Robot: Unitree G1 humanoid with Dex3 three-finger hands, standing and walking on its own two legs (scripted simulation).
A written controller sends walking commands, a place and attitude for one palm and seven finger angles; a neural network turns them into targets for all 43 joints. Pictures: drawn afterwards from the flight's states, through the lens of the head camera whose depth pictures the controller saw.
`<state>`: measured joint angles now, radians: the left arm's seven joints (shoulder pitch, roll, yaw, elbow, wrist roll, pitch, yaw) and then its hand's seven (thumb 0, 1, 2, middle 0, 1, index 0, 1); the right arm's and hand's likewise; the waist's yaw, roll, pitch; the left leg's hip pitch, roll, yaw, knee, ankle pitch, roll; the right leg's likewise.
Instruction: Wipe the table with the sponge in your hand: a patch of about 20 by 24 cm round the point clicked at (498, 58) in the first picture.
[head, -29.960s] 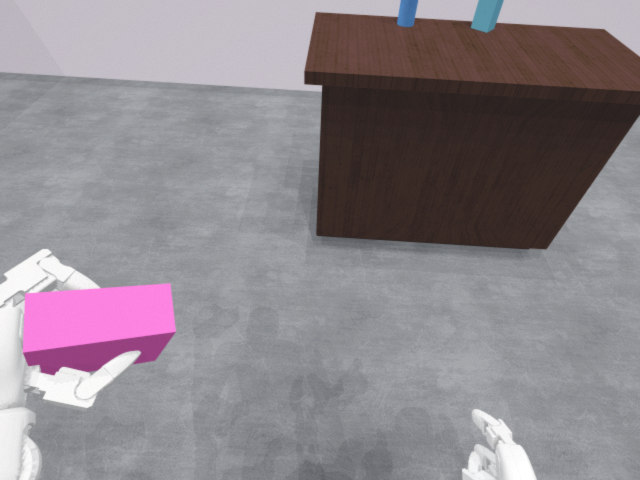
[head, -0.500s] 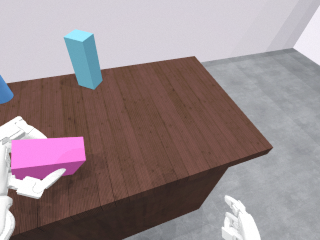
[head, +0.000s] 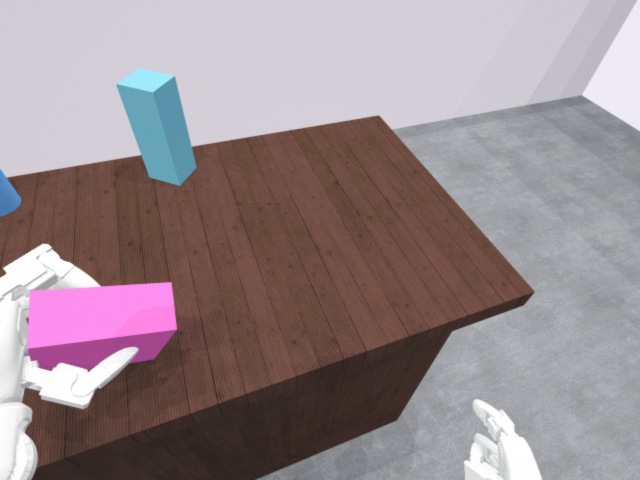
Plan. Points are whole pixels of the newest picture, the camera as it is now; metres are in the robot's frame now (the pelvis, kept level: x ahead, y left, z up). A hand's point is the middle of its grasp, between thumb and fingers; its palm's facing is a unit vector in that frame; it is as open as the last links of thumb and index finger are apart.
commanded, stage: come to a stop and stand still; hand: left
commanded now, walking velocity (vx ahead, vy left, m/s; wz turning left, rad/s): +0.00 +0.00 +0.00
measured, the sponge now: (122, 328) +0.23 +0.22 +0.13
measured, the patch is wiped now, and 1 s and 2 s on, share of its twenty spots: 0.00 0.00 0.00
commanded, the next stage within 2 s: look again from close up in 0.98 s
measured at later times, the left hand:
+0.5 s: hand (83, 328) +0.22 +0.25 +0.14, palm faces +0.29 -0.87 -0.40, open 9.1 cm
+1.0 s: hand (57, 298) +0.24 +0.28 +0.15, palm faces +0.37 -0.84 -0.39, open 9.1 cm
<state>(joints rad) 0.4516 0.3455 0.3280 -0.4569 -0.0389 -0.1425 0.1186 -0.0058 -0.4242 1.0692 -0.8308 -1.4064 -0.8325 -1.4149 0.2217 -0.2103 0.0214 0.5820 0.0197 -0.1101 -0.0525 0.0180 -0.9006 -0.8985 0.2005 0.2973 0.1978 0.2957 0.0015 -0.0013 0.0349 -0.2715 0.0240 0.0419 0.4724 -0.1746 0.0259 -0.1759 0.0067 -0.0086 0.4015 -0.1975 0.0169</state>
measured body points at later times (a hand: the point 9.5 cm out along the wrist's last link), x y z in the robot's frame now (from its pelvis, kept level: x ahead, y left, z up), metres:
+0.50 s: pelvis +0.00 +0.01 +0.00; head +0.03 +0.03 +0.45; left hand +0.20 +0.29 +0.16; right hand +0.17 -0.21 -0.08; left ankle +0.05 +0.10 -0.74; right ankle +0.01 -0.13 -0.74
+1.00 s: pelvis +0.02 +0.02 +0.00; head +0.06 +0.05 +0.45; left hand +0.22 +0.32 +0.18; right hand +0.22 -0.20 -0.06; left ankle +0.05 +0.10 -0.74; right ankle +0.01 -0.13 -0.74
